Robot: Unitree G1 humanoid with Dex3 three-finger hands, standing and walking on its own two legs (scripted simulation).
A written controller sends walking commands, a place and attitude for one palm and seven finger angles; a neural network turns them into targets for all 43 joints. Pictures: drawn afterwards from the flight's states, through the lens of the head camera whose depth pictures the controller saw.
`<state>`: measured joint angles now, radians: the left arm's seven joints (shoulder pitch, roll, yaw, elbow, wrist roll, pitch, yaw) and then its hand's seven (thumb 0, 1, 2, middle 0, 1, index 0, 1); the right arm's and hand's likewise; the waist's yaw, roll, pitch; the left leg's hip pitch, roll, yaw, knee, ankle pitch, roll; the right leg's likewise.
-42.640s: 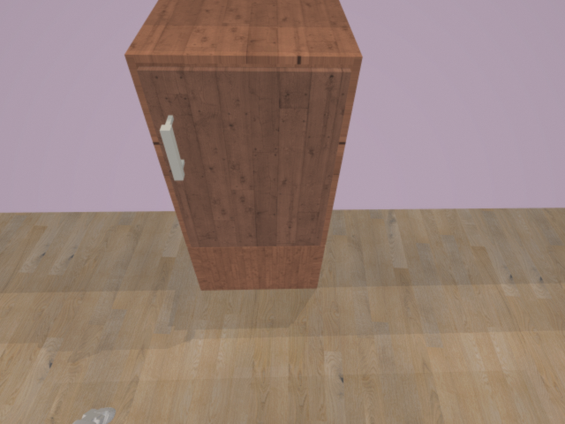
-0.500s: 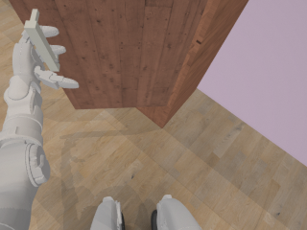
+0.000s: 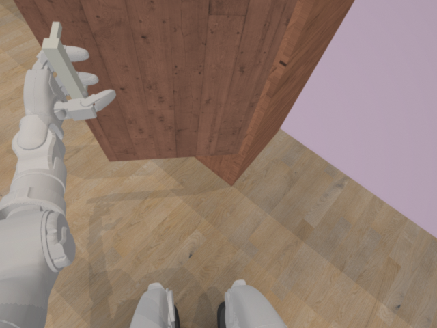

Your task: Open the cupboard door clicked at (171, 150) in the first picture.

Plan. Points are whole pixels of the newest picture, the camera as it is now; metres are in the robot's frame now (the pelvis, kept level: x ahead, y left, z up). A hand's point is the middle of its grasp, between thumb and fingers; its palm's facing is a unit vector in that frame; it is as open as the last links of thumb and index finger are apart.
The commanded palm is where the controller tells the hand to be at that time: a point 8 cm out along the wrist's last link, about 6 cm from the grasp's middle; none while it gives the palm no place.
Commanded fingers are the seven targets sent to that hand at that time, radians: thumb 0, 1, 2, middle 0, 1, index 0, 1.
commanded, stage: close the thumb around the handle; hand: left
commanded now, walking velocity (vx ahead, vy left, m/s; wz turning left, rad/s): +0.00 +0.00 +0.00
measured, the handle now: (70, 68) +0.56 +0.22 +0.07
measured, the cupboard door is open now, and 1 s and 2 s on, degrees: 46 68 85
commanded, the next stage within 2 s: pull the door open along its arc in 0.30 s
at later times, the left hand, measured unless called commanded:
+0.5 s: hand (85, 97) +0.51 +0.19 +0.06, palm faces +0.04 -1.00 -0.02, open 5.6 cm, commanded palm +0.48 +0.23 +0.06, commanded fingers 0.00 0.90 0.90 -0.40 -1.35 -0.40 -1.35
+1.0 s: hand (110, 166) +0.37 +0.14 +0.06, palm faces +0.25 -0.96 +0.07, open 5.9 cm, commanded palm +0.32 +0.20 +0.06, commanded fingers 0.00 0.90 0.90 -0.40 -1.35 -0.40 -1.35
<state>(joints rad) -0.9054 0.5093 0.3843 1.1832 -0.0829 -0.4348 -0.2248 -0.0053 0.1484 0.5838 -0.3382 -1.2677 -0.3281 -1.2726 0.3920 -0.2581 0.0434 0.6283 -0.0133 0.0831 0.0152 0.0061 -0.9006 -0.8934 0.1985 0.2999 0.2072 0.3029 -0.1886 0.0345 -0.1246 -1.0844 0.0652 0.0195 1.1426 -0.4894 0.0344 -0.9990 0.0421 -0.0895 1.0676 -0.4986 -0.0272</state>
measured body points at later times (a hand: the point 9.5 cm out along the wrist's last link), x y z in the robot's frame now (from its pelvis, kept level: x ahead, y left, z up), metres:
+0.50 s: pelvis +0.00 +0.00 +0.00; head +0.14 +0.02 +0.43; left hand +0.50 +0.24 +0.06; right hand +0.00 -0.27 -0.11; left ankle +0.02 +0.10 -0.65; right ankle +0.00 -0.11 -0.65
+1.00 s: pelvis +0.01 -0.01 +0.02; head +0.09 +0.00 +0.47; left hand +0.35 +0.19 +0.06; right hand +0.14 -0.25 -0.09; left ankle +0.02 +0.10 -0.65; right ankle +0.00 -0.11 -0.65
